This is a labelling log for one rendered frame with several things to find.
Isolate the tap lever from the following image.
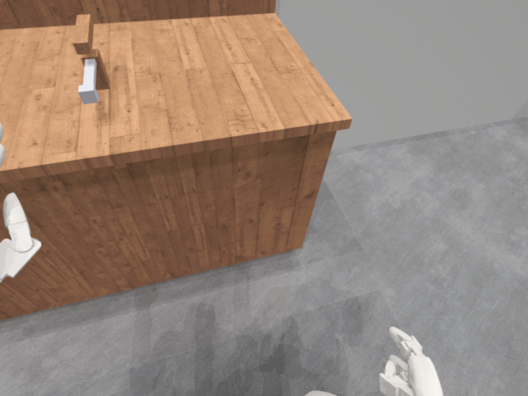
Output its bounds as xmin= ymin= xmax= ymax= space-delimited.
xmin=78 ymin=59 xmax=99 ymax=104

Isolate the left robot hand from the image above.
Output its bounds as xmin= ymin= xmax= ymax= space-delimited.
xmin=0 ymin=123 xmax=41 ymax=283

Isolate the right robot hand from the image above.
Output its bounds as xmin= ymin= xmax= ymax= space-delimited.
xmin=379 ymin=327 xmax=443 ymax=396

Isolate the counter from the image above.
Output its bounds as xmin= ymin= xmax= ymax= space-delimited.
xmin=0 ymin=0 xmax=352 ymax=321

